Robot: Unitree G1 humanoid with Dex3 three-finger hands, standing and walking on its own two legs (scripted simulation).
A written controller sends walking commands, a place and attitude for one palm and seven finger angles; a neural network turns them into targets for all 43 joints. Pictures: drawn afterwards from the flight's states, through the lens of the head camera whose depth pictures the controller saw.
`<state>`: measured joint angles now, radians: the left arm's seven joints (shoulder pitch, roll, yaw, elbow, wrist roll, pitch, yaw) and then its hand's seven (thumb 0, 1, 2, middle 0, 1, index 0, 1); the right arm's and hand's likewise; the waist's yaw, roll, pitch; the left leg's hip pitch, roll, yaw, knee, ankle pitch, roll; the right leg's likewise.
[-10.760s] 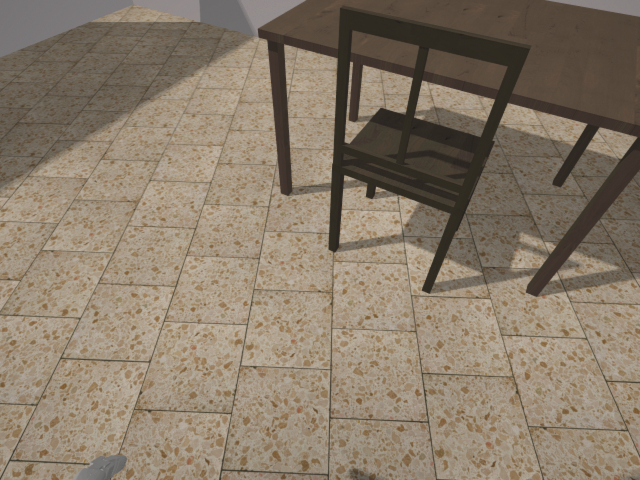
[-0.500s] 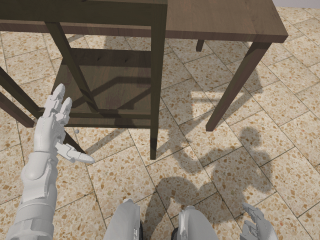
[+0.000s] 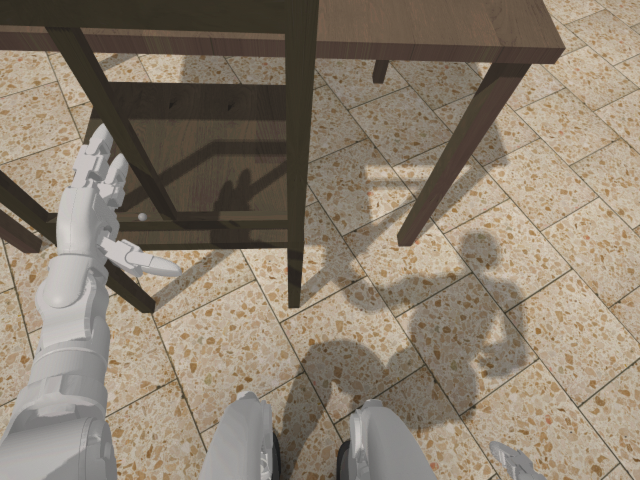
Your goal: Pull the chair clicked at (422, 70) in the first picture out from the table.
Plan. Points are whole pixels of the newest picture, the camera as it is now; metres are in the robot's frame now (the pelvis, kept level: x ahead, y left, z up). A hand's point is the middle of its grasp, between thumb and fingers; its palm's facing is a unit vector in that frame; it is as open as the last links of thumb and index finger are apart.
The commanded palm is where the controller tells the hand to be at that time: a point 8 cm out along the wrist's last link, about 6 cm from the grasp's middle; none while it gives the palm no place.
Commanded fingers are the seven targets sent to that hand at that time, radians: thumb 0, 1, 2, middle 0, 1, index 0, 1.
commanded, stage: push the fingers through the gap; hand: left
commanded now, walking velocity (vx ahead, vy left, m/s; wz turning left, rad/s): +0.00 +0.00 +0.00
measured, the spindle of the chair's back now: (132, 149) +0.50 +0.23 +0.05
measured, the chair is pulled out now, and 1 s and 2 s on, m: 0.00 0.00 0.00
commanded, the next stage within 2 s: hook a spindle and tug to test in 0.98 s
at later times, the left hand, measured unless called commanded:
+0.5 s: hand (154, 182) +0.47 +0.21 +0.02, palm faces +0.06 -1.00 -0.05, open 17.0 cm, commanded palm +0.45 +0.25 +0.03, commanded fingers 0.00 -0.50 0.30 -0.06 -0.08 -0.06 -0.08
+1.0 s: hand (153, 178) +0.47 +0.21 +0.02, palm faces +0.06 -1.00 -0.04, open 17.0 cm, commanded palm +0.45 +0.25 +0.03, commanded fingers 0.00 -0.50 0.30 -0.06 -0.08 -0.06 -0.08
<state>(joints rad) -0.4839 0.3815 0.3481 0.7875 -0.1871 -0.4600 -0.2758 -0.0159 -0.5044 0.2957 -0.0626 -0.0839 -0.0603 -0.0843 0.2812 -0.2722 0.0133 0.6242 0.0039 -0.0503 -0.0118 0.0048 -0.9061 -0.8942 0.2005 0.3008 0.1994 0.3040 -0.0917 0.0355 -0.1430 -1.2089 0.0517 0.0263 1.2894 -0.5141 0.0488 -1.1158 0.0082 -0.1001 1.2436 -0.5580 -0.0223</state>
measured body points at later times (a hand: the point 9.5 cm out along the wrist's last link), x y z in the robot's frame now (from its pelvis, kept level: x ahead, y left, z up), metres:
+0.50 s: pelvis +0.00 +0.00 +0.00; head +0.16 +0.02 +0.42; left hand +0.46 +0.26 +0.03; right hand +0.06 -0.27 -0.12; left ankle +0.04 +0.09 -0.62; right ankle +0.02 -0.11 -0.62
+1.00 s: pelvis +0.01 +0.00 +0.00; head +0.16 +0.03 +0.42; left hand +0.47 +0.27 +0.03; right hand +0.05 -0.27 -0.12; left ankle +0.04 +0.09 -0.62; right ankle +0.02 -0.11 -0.62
